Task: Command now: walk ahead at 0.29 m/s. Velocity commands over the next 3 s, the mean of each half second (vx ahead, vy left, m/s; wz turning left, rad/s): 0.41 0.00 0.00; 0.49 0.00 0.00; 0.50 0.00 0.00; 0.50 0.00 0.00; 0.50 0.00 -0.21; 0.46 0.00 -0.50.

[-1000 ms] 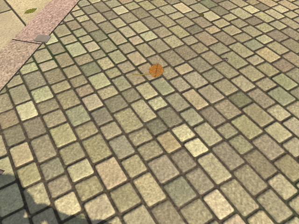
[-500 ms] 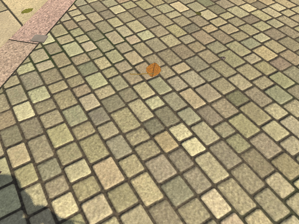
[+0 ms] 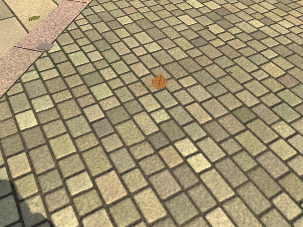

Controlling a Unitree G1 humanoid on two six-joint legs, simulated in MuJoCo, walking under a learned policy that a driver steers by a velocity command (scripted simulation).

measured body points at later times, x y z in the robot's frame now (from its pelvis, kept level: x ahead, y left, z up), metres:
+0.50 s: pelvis +0.21 +0.02 -0.01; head +0.25 +0.02 +0.44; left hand +0.45 +0.22 -0.11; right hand +0.09 -0.22 -0.14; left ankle +0.02 +0.12 -0.74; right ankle +0.40 -0.11 -0.71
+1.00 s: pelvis +0.50 +0.00 +0.00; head +0.52 +0.00 +0.45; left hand +0.47 +0.26 -0.14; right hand +0.70 -0.24 -0.10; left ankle +0.70 +0.15 -0.70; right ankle +0.40 -0.10 -0.74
